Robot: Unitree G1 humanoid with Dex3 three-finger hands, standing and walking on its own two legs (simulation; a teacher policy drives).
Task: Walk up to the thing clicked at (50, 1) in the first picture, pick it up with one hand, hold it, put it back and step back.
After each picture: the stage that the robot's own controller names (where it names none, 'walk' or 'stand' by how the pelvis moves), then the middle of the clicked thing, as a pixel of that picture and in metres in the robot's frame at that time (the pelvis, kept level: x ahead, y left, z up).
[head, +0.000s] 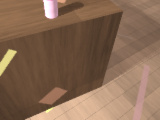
stand; (50, 4) +0.77 +0.17 +0.08
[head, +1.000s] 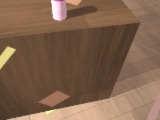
walk; (59, 5) +0.72 +0.14 +0.10
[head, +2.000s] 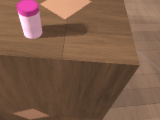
stand; (30, 20) +0.51 +0.21 +0.11
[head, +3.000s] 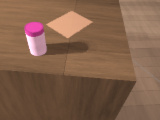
stand; (36, 39) +0.50 +0.19 +0.08
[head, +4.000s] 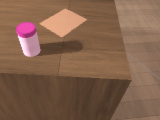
stand; (29, 40) +0.49 +0.21 +0.08
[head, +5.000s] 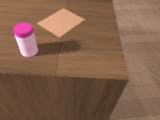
stand; (26, 40) +0.49 +0.22 +0.07
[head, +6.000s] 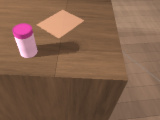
stand; (25, 41) +0.49 +0.22 +0.07
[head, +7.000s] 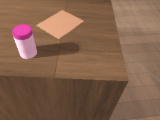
rise first; (25, 42) +0.49 +0.23 +0.07
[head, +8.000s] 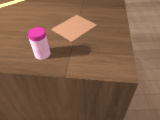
rise first; (39, 43) +0.50 +0.22 +0.08
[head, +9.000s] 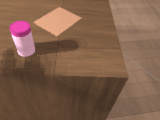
go down; (23, 39) +0.50 +0.21 +0.08
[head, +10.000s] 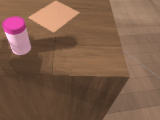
go down; (18, 36) +0.49 +0.20 +0.09
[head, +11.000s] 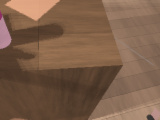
close in; out of the picture +0.48 +0.23 +0.12
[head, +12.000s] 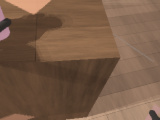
lift; out of the picture +0.50 +0.23 +0.13
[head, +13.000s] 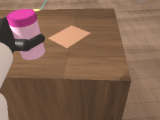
lift; (27, 35) +0.34 +0.16 +0.28
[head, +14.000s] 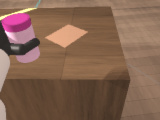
hold; (22, 38) +0.34 +0.17 +0.26
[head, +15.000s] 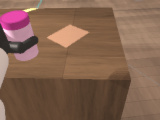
hold; (21, 36) +0.34 +0.17 +0.27
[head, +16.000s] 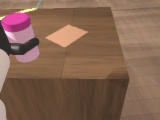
hold; (22, 38) +0.34 +0.17 +0.26
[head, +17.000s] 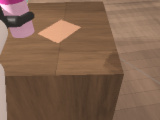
crouch; (17, 14) +0.42 +0.18 +0.29
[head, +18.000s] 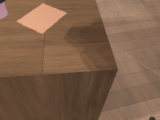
lower; out of the picture +0.50 +0.22 +0.25
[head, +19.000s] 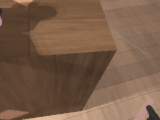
lower; out of the picture +0.53 +0.23 +0.13
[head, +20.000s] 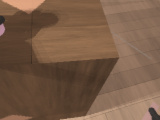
lower; out of the picture +0.51 +0.23 +0.13
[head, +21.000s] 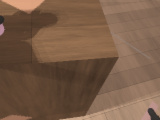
lower; out of the picture +0.51 +0.23 +0.13
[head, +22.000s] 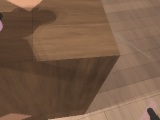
lower; out of the picture +0.52 +0.24 +0.13
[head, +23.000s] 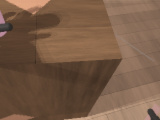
open; out of the picture +0.51 +0.23 +0.13
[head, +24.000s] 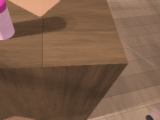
sink last; out of the picture +0.50 +0.22 +0.12
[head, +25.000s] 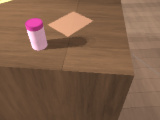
sink last; (37, 34) +0.54 +0.23 +0.10
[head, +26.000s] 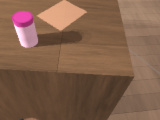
stand; (26, 30) +0.51 +0.22 +0.09
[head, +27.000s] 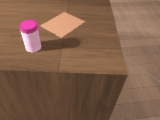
stand; (31, 36) +0.54 +0.22 +0.08
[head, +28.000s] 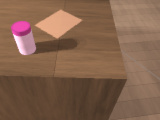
stand; (24, 38) +0.51 +0.23 +0.08
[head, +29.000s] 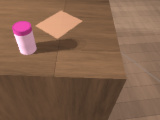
stand; (25, 38) +0.51 +0.23 +0.07
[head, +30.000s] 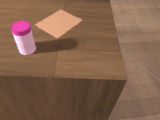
stand; (24, 38) +0.51 +0.23 +0.07
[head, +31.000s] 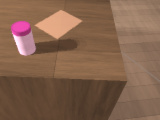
stand; (24, 38) +0.50 +0.23 +0.07
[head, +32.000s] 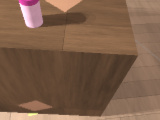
walk; (31, 9) +0.57 +0.19 +0.10
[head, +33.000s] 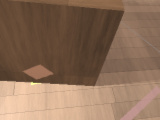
walk; out of the picture +0.83 +0.22 +0.09
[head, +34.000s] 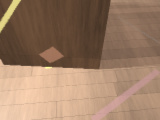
stand; out of the picture +1.17 +0.25 +0.09
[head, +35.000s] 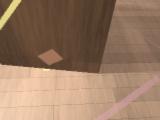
stand; out of the picture +1.13 +0.19 +0.08
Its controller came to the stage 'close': yes
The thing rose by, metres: 0.21
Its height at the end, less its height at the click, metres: +0.00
